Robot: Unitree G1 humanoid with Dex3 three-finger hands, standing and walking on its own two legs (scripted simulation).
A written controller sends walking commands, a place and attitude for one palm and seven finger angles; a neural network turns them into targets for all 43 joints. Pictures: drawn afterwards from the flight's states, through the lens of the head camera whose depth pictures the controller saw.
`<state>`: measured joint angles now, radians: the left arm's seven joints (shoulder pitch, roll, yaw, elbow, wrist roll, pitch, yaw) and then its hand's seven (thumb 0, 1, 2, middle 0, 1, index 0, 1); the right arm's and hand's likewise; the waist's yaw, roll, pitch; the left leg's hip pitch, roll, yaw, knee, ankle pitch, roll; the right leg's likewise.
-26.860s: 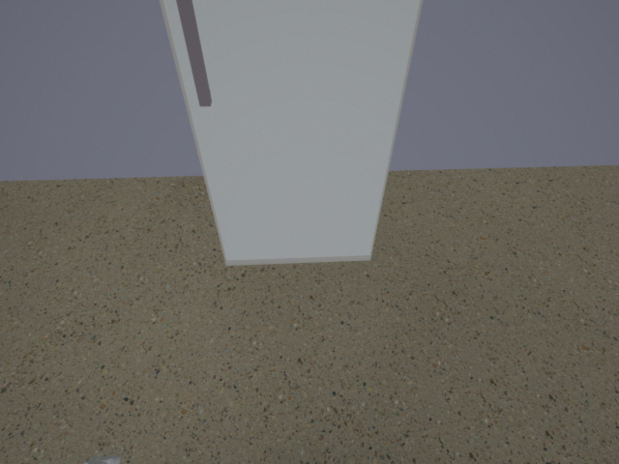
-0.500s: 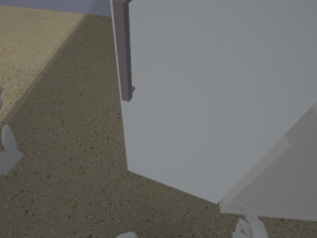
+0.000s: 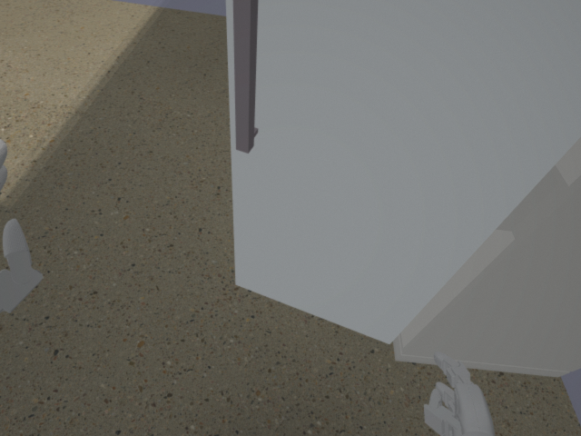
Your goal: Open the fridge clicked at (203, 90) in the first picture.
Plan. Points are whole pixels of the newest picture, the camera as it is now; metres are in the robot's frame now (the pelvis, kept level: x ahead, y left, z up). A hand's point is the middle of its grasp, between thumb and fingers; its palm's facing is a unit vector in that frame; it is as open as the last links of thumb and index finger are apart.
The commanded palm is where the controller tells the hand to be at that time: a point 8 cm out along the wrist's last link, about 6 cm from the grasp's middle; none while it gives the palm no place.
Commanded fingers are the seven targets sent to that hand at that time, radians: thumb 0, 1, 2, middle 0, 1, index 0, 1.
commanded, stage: stop stepping back and stand still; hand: left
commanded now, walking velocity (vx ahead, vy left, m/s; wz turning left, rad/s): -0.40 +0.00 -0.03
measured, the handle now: (250, 70) +0.63 +0.13 +0.17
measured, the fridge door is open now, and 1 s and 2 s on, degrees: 74 74 74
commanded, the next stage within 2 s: let the arm hang, fingers relaxed in 0.74 s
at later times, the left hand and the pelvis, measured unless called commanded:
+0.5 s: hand out of the picture +0.12 +0.28 +0.17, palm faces +0.48 -0.83 -0.29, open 7.5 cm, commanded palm +0.07 +0.31 +0.19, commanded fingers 0.00 0.90 0.90 -0.20 -0.30 -0.20 -0.30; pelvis -0.08 +0.01 +0.00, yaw -1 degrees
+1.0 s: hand out of the picture +0.12 +0.25 -0.05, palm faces +0.12 -0.92 -0.38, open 7.4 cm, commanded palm none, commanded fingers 0.00 0.90 0.90 -0.20 -0.30 -0.20 -0.30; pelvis -0.08 +0.01 +0.00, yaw +2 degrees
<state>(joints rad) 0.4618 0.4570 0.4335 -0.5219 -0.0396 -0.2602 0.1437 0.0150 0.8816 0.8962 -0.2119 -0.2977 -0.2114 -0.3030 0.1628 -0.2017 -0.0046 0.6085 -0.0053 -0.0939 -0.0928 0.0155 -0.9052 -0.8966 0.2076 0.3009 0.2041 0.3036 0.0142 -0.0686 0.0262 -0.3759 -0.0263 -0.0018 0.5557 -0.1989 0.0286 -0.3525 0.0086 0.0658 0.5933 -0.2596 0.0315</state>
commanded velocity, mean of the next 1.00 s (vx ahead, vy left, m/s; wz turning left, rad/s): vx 0.09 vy -0.03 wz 0.00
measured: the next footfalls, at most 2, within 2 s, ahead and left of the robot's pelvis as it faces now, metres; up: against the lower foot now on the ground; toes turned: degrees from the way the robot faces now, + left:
right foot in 0.24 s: -0.03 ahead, -0.10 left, +0.00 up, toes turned +5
left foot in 0.44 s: -0.01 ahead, +0.11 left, +0.00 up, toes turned +0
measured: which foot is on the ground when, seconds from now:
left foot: down 0.00-0.28, up 0.30-0.42, down 0.44-1.00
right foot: up 0.00-0.22, down 0.24-1.00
